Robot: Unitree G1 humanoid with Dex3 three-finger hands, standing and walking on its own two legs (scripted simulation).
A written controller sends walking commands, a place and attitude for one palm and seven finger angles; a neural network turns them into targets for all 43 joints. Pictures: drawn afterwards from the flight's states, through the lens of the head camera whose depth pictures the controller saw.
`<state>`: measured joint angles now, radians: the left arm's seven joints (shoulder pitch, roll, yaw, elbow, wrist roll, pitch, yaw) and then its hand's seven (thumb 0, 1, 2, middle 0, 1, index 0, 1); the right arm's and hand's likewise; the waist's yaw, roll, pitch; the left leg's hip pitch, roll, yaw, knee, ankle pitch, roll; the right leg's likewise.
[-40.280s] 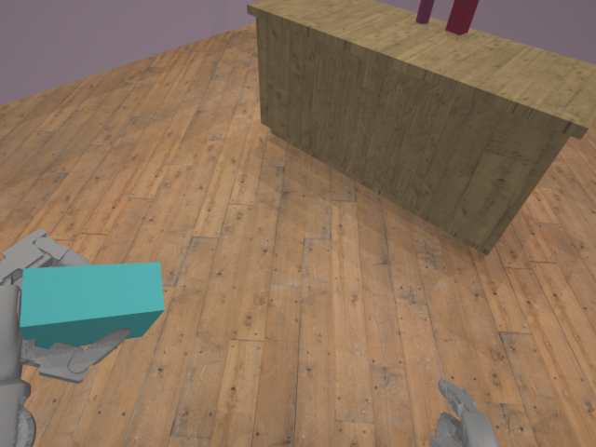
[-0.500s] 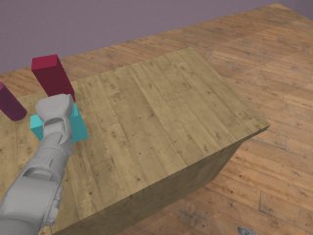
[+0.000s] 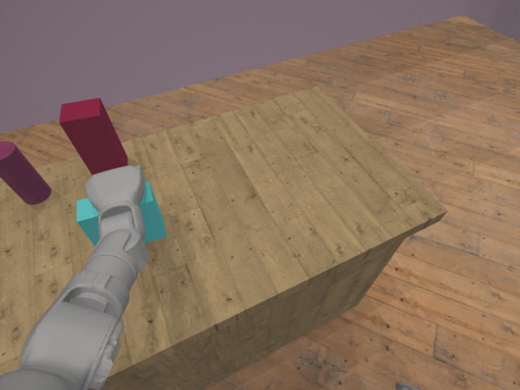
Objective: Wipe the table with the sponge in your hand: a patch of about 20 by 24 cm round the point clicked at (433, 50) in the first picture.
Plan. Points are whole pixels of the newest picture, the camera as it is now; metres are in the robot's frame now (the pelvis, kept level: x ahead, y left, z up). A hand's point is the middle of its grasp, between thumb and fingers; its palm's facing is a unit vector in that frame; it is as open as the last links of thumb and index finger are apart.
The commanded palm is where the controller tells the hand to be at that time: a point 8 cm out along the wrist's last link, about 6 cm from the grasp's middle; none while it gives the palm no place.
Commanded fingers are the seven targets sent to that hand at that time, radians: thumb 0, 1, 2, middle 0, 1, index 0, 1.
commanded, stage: wipe back along the middle lane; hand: left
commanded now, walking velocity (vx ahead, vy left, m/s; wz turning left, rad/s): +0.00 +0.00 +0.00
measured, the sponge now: (128, 225) +0.39 +0.27 -0.02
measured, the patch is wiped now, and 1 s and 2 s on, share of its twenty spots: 0.45 0.65 0.70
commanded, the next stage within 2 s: slide across to the third lane in 1.44 s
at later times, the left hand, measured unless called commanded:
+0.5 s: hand (133, 229) +0.36 +0.24 +0.02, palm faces -0.07 -0.03 -1.00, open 9.4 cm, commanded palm +0.33 +0.22 +0.06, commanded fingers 0.00 0.10 1.30 -1.20 -1.60 -1.20 -1.60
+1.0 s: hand (135, 253) +0.32 +0.22 +0.02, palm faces -0.03 -0.07 -1.00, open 9.4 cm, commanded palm +0.27 +0.20 +0.06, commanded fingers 0.00 0.10 1.30 -1.20 -1.60 -1.20 -1.60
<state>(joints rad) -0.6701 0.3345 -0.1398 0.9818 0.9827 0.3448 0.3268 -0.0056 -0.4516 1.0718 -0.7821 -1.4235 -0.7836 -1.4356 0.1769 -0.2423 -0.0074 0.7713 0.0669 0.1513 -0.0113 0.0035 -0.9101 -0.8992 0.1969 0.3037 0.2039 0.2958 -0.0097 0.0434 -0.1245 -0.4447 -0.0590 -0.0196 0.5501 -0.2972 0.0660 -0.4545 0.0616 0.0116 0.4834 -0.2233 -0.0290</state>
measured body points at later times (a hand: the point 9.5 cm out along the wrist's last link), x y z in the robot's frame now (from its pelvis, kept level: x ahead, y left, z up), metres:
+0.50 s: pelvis -0.01 -0.01 +0.00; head +0.01 -0.02 +0.45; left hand +0.36 +0.23 +0.07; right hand +0.16 -0.25 -0.11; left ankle -0.03 +0.07 -0.73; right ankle +0.00 -0.11 -0.73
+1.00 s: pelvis +0.00 -0.01 +0.00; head +0.00 -0.03 +0.45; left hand +0.31 +0.22 +0.07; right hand +0.22 -0.23 -0.08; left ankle -0.03 +0.07 -0.73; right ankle +0.00 -0.11 -0.73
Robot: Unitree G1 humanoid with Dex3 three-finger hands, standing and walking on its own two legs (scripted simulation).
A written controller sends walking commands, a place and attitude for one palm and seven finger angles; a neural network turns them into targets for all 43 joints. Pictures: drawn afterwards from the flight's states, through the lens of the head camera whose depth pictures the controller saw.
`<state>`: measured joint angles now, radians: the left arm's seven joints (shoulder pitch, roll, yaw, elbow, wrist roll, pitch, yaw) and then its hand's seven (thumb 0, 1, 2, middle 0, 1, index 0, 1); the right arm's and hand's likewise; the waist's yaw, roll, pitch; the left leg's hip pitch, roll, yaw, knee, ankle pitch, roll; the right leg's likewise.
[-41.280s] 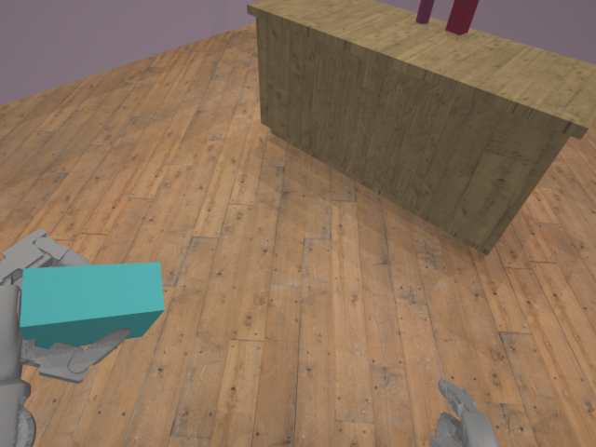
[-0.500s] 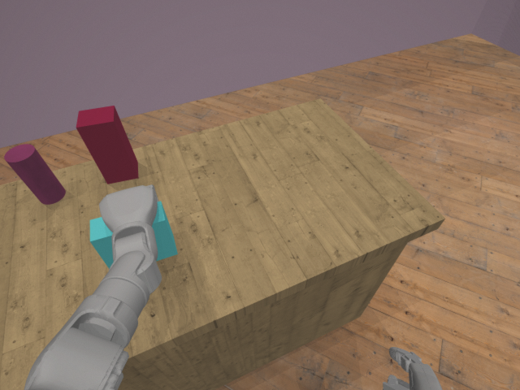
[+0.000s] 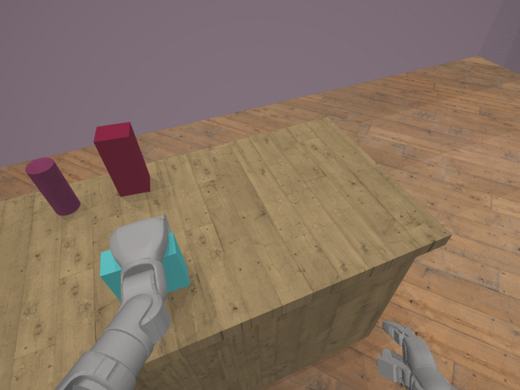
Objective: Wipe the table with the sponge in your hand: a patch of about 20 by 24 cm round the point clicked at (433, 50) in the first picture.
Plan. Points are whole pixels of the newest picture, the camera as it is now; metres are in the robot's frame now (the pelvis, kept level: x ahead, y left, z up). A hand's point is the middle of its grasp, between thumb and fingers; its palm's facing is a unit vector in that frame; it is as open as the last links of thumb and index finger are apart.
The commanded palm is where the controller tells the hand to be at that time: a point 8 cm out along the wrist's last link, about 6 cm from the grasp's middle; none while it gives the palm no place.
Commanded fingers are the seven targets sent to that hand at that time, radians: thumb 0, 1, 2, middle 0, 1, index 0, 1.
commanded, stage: wipe back along the middle lane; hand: left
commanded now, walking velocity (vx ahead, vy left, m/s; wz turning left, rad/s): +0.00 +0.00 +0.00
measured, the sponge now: (151, 274) +0.31 +0.24 -0.02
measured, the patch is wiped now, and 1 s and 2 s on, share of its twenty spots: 0.65 0.70 0.90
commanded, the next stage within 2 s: slide across to the third lane in 0.44 s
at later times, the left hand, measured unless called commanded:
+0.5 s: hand (158, 287) +0.27 +0.20 +0.01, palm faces +0.00 -0.07 -1.00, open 9.4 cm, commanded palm +0.22 +0.18 +0.05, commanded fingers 0.00 0.10 1.30 -1.20 -1.60 -1.20 -1.60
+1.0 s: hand (194, 280) +0.28 +0.15 +0.02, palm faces -0.03 -0.09 -1.00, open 9.4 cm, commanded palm +0.26 +0.13 +0.07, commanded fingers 0.00 0.10 1.30 -1.20 -1.60 -1.20 -1.60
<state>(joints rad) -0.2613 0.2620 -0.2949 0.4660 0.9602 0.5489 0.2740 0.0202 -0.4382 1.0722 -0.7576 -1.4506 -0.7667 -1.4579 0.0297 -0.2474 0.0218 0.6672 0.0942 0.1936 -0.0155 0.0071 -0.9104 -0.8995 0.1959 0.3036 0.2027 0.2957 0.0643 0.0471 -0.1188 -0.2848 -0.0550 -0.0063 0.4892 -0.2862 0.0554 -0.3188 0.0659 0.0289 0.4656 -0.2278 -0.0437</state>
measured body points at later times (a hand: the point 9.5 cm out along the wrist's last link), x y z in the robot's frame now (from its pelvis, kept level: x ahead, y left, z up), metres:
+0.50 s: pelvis -0.02 +0.00 +0.00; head -0.04 -0.03 +0.45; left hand +0.26 +0.20 +0.07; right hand +0.22 -0.19 -0.09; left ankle -0.03 +0.08 -0.74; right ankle +0.00 -0.10 -0.74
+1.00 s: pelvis -0.02 -0.03 +0.00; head -0.04 -0.06 +0.45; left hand +0.28 +0.15 +0.07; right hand +0.21 -0.23 -0.09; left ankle -0.03 +0.08 -0.74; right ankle +0.00 -0.10 -0.74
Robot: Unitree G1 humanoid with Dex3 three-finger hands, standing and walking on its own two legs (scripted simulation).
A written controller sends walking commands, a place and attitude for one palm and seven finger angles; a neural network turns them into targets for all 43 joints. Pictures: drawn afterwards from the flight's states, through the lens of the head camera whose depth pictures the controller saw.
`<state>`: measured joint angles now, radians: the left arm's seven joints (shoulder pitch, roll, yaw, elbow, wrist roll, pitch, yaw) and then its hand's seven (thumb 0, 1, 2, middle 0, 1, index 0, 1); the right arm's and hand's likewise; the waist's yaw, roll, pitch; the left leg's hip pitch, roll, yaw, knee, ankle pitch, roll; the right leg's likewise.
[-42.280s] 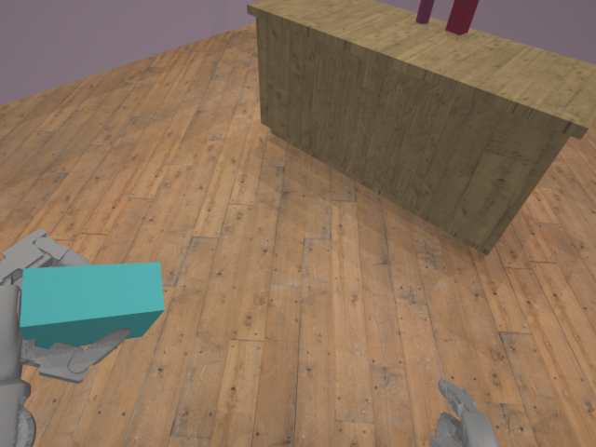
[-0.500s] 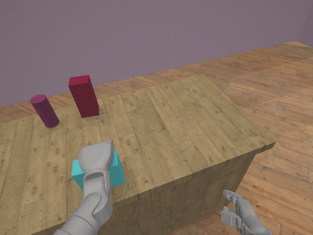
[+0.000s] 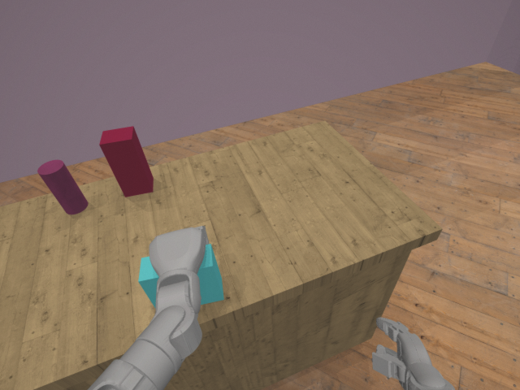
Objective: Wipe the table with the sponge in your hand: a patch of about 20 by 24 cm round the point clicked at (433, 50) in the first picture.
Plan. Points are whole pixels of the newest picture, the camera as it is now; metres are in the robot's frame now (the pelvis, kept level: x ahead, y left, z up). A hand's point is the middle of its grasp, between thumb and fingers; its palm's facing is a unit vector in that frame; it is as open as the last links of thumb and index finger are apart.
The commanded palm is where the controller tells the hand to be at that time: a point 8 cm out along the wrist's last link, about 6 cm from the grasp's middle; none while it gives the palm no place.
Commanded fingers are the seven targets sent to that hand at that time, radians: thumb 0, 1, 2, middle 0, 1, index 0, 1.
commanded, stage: slide across to the third lane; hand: left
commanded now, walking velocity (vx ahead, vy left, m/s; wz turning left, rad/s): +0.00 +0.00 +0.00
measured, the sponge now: (186, 284) +0.30 +0.18 -0.02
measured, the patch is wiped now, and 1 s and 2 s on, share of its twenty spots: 0.70 0.90 1.00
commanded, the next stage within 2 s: wipe forward along the third lane in 0.18 s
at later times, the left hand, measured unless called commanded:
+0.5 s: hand (205, 254) +0.34 +0.15 +0.02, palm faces -0.06 -0.08 -1.00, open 9.4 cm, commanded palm +0.32 +0.15 +0.06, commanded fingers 0.00 0.10 1.30 -1.20 -1.60 -1.20 -1.60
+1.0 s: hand (199, 233) +0.39 +0.18 +0.02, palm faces -0.09 -0.04 -1.00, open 9.4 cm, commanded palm +0.37 +0.18 +0.06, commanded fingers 0.00 0.10 1.30 -1.20 -1.60 -1.20 -1.60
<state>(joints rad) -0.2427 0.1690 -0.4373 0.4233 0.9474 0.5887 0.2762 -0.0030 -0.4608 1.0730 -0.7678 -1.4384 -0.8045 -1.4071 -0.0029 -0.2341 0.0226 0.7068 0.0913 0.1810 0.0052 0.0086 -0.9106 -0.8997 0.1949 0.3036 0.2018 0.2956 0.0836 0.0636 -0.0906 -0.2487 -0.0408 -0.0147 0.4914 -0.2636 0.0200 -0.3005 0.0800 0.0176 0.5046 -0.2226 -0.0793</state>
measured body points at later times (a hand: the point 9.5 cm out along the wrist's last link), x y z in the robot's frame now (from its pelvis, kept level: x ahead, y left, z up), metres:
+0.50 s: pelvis +0.00 -0.02 +0.00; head -0.01 -0.05 +0.45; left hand +0.34 +0.15 +0.07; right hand +0.22 -0.23 -0.10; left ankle +0.00 +0.11 -0.74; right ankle +0.02 -0.07 -0.74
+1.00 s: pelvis -0.01 -0.01 +0.00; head +0.01 -0.03 +0.45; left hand +0.39 +0.17 +0.07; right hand +0.15 -0.26 -0.13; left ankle +0.00 +0.11 -0.74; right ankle +0.02 -0.07 -0.74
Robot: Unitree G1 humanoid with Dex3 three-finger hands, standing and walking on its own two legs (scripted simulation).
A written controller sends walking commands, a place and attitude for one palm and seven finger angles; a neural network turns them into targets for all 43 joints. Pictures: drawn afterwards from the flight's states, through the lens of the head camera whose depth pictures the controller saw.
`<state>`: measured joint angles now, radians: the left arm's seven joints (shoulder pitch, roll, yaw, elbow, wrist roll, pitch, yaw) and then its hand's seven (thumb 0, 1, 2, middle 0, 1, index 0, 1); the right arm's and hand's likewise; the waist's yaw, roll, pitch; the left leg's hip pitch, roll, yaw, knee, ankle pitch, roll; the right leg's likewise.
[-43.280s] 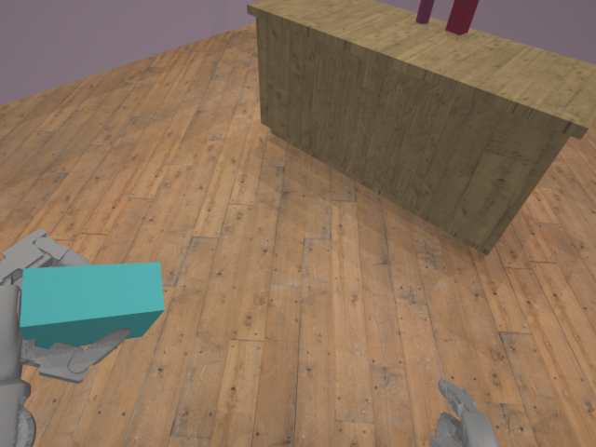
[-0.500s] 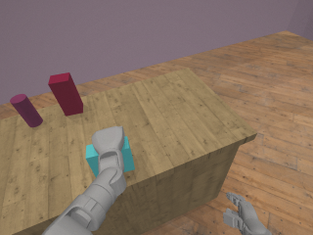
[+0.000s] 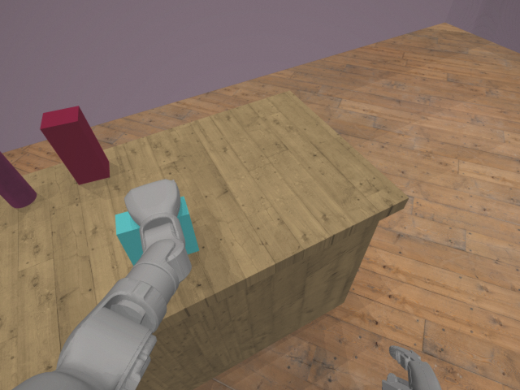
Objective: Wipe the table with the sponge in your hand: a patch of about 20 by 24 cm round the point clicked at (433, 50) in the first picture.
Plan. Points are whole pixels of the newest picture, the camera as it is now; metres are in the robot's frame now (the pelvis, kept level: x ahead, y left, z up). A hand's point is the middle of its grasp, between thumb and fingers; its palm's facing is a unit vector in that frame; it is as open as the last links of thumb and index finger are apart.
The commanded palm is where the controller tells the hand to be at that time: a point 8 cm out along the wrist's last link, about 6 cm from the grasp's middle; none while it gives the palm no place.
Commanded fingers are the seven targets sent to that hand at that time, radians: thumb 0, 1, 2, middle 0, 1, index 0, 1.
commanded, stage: wipe forward along the third lane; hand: left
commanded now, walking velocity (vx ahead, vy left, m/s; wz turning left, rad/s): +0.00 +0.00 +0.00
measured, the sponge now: (162, 239) +0.38 +0.20 -0.02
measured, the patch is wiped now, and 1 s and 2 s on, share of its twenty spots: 0.90 1.00 1.00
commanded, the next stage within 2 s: wipe back along the third lane in 0.90 s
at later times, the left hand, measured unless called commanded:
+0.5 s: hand (154, 202) +0.44 +0.22 +0.02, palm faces -0.09 -0.04 -1.00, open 9.4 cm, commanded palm +0.43 +0.22 +0.06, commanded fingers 0.00 0.10 1.30 -1.20 -1.60 -1.20 -1.60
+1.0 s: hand (146, 185) +0.48 +0.25 +0.02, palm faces -0.10 -0.03 -0.99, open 9.4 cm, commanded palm +0.47 +0.24 +0.06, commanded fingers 0.00 0.10 1.30 -1.20 -1.60 -1.20 -1.60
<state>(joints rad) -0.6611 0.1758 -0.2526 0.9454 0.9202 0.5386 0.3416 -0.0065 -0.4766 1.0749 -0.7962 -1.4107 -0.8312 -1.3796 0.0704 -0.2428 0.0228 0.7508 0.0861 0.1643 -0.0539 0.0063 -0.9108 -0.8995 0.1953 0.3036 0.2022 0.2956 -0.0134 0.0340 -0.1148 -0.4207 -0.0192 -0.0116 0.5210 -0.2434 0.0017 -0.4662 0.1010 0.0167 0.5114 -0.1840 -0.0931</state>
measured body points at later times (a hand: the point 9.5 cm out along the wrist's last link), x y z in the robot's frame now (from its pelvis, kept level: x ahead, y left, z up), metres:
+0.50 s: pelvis +0.00 +0.02 +0.00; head +0.05 +0.01 +0.44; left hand +0.44 +0.22 +0.08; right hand +0.13 -0.23 -0.13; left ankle +0.01 +0.12 -0.73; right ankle +0.04 -0.05 -0.73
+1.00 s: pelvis +0.02 +0.04 -0.01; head +0.09 +0.04 +0.44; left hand +0.49 +0.25 +0.07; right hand +0.08 -0.22 -0.14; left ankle +0.01 +0.12 -0.73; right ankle +0.04 -0.05 -0.73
